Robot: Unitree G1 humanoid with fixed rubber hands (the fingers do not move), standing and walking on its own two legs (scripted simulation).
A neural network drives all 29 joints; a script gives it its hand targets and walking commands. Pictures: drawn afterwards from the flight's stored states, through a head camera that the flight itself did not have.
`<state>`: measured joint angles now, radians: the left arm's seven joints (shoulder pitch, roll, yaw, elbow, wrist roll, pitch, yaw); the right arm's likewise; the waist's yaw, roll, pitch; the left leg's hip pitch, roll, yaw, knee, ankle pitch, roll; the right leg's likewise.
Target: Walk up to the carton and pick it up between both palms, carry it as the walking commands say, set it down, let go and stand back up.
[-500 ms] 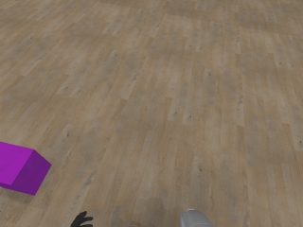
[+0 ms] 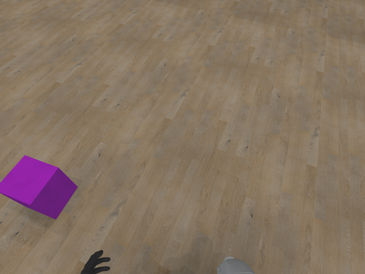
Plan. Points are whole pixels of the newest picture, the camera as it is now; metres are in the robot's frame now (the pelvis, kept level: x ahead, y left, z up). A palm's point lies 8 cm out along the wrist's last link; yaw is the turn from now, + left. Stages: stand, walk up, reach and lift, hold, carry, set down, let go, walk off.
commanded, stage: walk up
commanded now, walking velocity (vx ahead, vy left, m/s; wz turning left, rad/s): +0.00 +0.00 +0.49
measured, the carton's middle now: (40, 188) +0.57 +0.77 -0.65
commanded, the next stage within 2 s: none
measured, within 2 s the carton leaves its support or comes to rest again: neither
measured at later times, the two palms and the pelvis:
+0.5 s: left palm out of the picture -0.02 +0.16 -0.12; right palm (315, 260) +0.17 -0.30 -0.15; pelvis +0.01 -0.10 +0.00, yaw +20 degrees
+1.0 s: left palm out of the picture -0.02 +0.18 -0.14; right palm (321, 272) +0.14 -0.30 -0.15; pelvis -0.01 -0.09 -0.01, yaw +25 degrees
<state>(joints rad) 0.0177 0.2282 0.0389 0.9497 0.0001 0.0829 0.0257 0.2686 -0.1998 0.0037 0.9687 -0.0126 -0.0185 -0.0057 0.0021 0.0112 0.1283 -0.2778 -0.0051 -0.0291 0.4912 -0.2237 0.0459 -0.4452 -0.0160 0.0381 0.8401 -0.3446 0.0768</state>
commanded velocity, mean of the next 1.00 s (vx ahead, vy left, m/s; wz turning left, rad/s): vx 0.00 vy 0.00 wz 0.49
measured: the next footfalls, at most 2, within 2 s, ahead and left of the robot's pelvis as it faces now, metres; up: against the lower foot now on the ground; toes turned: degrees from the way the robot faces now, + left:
right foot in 0.12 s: +0.06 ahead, -0.17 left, +0.00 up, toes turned +2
left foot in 0.66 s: -0.02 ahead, +0.04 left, +0.00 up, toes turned +21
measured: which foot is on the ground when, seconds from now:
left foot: down 0.00-0.12, up 0.14-0.64, down 0.66-1.00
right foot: up 0.00-0.10, down 0.12-0.66, up 0.68-1.00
